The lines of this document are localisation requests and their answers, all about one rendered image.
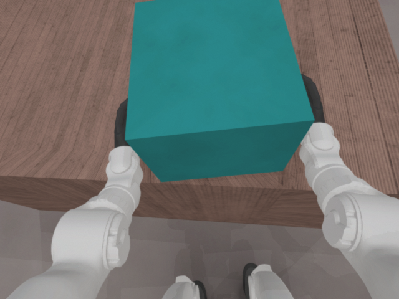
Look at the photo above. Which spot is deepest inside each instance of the right robot shin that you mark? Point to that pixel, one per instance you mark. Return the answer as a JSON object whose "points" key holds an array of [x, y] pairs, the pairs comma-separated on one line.
{"points": [[263, 267]]}

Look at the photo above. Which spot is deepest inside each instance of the robot left hand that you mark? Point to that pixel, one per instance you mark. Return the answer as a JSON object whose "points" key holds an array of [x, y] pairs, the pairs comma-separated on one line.
{"points": [[120, 125]]}

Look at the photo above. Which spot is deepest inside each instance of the robot right hand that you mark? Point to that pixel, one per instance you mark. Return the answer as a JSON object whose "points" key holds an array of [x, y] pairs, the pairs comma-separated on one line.
{"points": [[314, 99]]}

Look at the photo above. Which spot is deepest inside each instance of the robot right thigh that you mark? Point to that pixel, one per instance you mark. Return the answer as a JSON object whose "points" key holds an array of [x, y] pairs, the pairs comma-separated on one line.
{"points": [[267, 285]]}

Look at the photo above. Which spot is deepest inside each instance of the pedestal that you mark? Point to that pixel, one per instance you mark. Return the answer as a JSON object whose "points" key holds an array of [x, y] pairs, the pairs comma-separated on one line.
{"points": [[65, 70]]}

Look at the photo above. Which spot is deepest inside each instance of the robot right forearm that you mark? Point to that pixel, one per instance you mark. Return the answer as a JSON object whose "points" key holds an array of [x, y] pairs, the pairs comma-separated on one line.
{"points": [[325, 171]]}

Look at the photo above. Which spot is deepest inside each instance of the right robot upper arm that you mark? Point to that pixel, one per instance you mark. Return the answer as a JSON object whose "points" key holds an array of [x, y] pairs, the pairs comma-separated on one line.
{"points": [[365, 228]]}

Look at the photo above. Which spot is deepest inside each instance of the left robot upper arm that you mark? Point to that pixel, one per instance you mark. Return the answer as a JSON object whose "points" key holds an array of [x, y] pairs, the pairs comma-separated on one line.
{"points": [[88, 244]]}

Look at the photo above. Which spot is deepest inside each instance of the carton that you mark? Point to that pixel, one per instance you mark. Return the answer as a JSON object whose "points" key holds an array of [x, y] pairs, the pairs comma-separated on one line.
{"points": [[215, 89]]}

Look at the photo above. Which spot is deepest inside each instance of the robot left forearm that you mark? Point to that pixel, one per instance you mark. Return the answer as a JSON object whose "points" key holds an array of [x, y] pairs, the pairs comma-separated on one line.
{"points": [[122, 190]]}

